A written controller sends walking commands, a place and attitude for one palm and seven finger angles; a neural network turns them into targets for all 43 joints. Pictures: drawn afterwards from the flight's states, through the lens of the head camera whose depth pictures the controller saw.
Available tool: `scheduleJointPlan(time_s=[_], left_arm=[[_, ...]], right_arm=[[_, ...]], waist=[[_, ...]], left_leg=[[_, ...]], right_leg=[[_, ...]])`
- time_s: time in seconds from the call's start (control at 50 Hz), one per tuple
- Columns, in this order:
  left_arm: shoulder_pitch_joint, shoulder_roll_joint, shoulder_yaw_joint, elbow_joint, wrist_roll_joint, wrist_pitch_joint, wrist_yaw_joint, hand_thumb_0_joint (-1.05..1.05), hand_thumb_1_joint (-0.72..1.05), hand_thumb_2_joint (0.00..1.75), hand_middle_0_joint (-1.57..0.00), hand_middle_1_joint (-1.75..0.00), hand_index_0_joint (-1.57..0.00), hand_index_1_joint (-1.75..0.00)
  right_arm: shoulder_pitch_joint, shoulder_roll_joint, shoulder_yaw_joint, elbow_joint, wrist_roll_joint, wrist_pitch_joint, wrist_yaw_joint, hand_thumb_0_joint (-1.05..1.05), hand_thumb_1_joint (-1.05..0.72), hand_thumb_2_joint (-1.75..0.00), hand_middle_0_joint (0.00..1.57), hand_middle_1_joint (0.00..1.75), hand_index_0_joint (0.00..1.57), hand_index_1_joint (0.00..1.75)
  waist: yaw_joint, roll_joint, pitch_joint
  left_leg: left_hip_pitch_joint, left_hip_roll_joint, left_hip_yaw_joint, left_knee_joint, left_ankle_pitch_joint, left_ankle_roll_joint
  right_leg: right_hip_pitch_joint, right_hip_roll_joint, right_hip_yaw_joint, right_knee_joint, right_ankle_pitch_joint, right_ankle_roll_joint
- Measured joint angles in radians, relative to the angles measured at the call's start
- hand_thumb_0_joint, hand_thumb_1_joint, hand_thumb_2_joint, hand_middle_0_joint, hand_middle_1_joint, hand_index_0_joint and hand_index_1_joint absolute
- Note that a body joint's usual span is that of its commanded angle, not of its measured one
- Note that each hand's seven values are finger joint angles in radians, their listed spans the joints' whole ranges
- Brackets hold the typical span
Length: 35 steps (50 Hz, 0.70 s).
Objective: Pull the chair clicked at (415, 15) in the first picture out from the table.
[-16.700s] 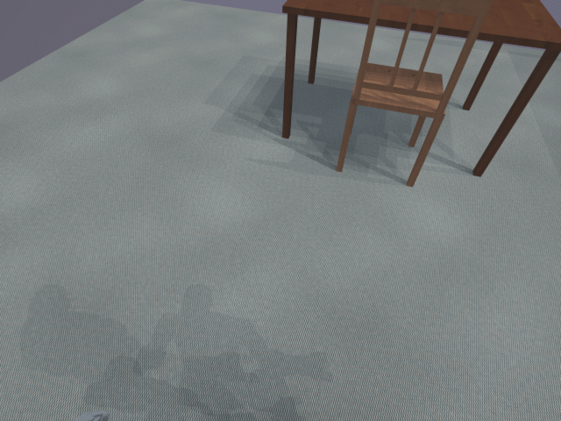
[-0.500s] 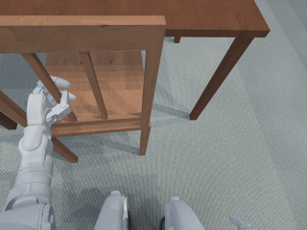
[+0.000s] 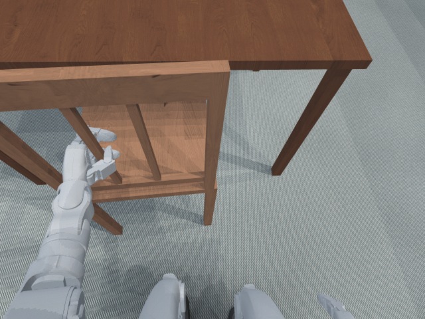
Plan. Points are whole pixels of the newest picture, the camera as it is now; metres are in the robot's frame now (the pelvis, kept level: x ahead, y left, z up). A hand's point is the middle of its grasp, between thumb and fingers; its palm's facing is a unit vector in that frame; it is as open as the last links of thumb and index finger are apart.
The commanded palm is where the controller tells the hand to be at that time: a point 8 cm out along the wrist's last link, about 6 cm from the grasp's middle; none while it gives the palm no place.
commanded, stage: step backward, pulling the chair out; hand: left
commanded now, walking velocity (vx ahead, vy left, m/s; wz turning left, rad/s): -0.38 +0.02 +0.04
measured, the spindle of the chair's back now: (98, 152) +0.43 +0.23 -0.02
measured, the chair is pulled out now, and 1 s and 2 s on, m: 0.04 0.18 0.27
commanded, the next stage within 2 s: none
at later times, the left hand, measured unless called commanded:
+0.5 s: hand (134, 194) +0.34 +0.15 -0.01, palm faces +0.09 -0.98 -0.16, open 4.8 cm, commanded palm +0.33 +0.19 -0.01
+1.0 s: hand (138, 234) +0.26 +0.13 -0.01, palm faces +0.02 -0.98 -0.18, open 5.0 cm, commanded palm +0.27 +0.18 -0.01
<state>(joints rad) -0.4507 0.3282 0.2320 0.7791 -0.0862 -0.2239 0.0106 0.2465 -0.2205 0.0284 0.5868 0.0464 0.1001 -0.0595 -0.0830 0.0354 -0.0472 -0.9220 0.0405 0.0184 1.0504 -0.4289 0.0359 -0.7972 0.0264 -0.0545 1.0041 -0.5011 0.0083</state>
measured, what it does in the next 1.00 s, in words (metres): shifts its weight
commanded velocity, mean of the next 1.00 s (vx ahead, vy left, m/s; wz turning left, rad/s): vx -0.38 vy -0.02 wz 0.05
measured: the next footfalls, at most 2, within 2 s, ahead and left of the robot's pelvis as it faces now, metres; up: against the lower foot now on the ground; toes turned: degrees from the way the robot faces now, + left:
left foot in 1.38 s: -0.16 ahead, +0.14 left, +0.00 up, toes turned +2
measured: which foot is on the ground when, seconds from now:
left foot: down 0.00-1.00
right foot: down 0.00-1.00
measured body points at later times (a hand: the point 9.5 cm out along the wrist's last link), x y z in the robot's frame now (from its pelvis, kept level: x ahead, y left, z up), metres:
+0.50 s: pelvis -0.04 -0.01 +0.05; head +0.06 -0.01 +0.49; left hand +0.33 +0.20 +0.00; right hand +0.04 -0.27 -0.08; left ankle +0.04 +0.10 -0.67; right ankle -0.01 -0.12 -0.67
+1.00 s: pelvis -0.09 -0.01 +0.05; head -0.02 -0.01 +0.49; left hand +0.26 +0.18 +0.01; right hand +0.02 -0.26 -0.08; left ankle +0.04 +0.10 -0.67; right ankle -0.03 -0.13 -0.66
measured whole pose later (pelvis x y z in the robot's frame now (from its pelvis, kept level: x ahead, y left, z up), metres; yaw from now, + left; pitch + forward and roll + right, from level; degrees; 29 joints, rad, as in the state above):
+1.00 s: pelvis -0.09 -0.01 +0.05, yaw -1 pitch +0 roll -2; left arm -0.52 0.20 0.01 1.09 -0.07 -0.24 0.09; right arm 0.17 -0.22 0.03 0.75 0.03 -0.07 -0.13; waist -0.03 0.03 0.18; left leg -0.50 0.05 0.05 0.61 -0.11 0.03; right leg -0.44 0.02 -0.04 0.70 -0.40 0.00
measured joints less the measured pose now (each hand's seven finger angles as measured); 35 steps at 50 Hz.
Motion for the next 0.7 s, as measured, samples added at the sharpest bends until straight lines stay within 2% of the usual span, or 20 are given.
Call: scheduleJointPlan(time_s=[0.02, 0.08, 0.2, 0.38, 0.56, 0.66, 0.7], left_arm=[[-0.005, -0.015, -0.005, 0.036, -0.006, 0.018, 0.025, 0.01, 0.78, 0.83, -0.40, -1.27, -0.45, -1.45], [-0.031, -0.051, -0.011, 0.157, -0.015, 0.016, 0.069, 0.02, 0.79, 0.83, -0.34, -1.16, -0.46, -1.45], [-0.090, -0.062, -0.054, 0.296, 0.010, -0.010, 0.078, 0.02, 0.78, 0.81, -0.33, -1.09, -0.48, -1.45], [-0.066, -0.065, -0.091, 0.263, 0.017, -0.009, 0.056, 0.01, 0.78, 0.80, -0.34, -1.12, -0.49, -1.45], [-0.037, -0.122, -0.128, 0.272, 0.003, -0.023, 0.074, 0.01, 0.78, 0.80, -0.31, -1.12, -0.49, -1.45], [-0.038, -0.158, -0.162, 0.311, 0.002, -0.033, 0.090, 0.01, 0.77, 0.80, -0.31, -1.11, -0.49, -1.45], [-0.035, -0.172, -0.186, 0.315, 0.007, -0.031, 0.094, 0.01, 0.77, 0.80, -0.30, -1.11, -0.49, -1.45]], right_arm=[[0.013, 0.002, 0.006, -0.001, 0.004, 0.007, -0.008, 0.01, -0.91, -0.89, 0.20, 0.30, 0.20, 0.30], [0.043, 0.000, 0.019, 0.012, 0.007, 0.015, -0.020, 0.01, -0.91, -0.89, 0.20, 0.30, 0.20, 0.30], [0.040, -0.028, -0.009, 0.066, 0.002, 0.009, -0.034, 0.01, -0.91, -0.89, 0.20, 0.30, 0.20, 0.30], [0.000, -0.040, -0.046, 0.083, -0.011, -0.015, -0.036, 0.01, -0.91, -0.89, 0.20, 0.30, 0.20, 0.30], [-0.012, -0.007, -0.022, 0.122, 0.009, -0.052, -0.046, 0.01, -0.91, -0.89, 0.20, 0.30, 0.20, 0.30], [-0.025, -0.034, -0.025, 0.165, 0.018, -0.087, -0.054, 0.01, -0.91, -0.89, 0.20, 0.30, 0.20, 0.30], [-0.027, -0.054, -0.028, 0.181, 0.019, -0.101, -0.061, 0.01, -0.91, -0.89, 0.20, 0.30, 0.20, 0.30]], waist=[[0.001, -0.001, -0.004], [0.005, -0.013, -0.009], [0.008, -0.031, 0.026], [0.002, -0.025, 0.111], [0.022, 0.014, 0.149], [0.016, 0.016, 0.164], [0.016, 0.019, 0.165]], left_leg=[[0.042, -0.002, 0.003, -0.051, 0.019, 0.001], [0.146, -0.006, 0.008, -0.179, 0.069, 0.000], [0.256, -0.010, 0.012, -0.304, 0.130, 0.004], [0.321, -0.011, 0.047, -0.360, 0.182, 0.009], [0.355, 0.011, 0.019, -0.398, 0.240, -0.020], [0.384, -0.017, 0.005, -0.405, 0.159, -0.041], [0.401, -0.023, 0.007, -0.434, 0.205, -0.037]], right_leg=[[0.041, 0.000, 0.003, -0.053, 0.018, -0.005], [0.145, -0.001, 0.008, -0.188, 0.073, -0.007], [0.256, -0.001, 0.010, -0.321, 0.151, 0.002], [0.290, -0.005, 0.044, -0.336, 0.183, -0.001], [0.330, 0.020, 0.017, -0.377, 0.237, -0.027], [0.368, -0.002, 0.009, -0.405, 0.259, -0.026], [0.381, -0.010, 0.007, -0.414, 0.268, -0.019]])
